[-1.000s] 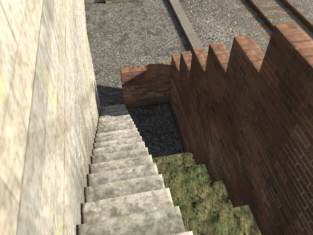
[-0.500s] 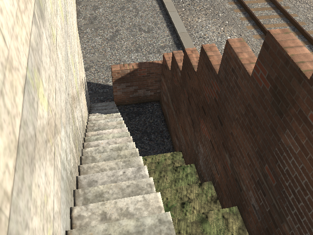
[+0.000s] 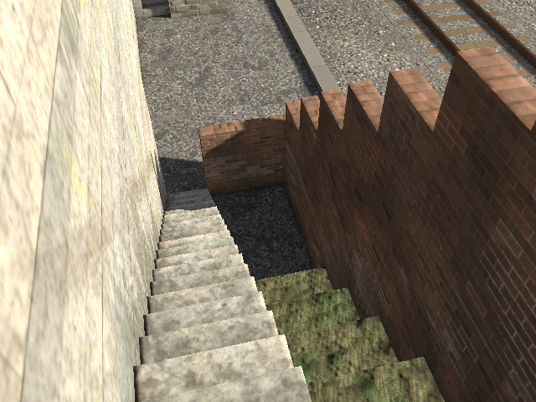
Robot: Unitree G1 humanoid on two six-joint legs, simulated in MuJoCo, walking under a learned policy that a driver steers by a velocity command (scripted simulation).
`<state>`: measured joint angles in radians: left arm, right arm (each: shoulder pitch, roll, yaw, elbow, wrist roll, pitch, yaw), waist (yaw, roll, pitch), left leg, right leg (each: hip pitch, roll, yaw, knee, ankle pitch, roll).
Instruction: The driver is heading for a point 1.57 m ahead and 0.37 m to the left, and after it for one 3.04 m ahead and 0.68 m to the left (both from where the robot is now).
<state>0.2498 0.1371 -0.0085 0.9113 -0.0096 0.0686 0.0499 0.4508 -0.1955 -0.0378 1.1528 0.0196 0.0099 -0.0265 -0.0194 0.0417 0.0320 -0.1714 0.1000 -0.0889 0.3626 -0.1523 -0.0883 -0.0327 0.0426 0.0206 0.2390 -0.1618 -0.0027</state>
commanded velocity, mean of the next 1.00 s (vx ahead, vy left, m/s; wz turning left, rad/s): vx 0.00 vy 0.00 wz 0.00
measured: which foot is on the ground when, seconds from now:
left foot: down 0.00-1.00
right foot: down 0.00-1.00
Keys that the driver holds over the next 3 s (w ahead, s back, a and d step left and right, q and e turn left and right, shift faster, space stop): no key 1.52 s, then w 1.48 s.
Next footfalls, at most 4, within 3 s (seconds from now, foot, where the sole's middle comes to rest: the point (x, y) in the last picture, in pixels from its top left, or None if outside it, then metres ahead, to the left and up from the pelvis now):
2.30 left None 0.22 0.21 -0.98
2.72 right None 0.52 -0.02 -1.17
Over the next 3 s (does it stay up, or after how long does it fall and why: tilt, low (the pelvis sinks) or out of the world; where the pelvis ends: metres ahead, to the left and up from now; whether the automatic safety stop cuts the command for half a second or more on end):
stays up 0.49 0.11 -0.43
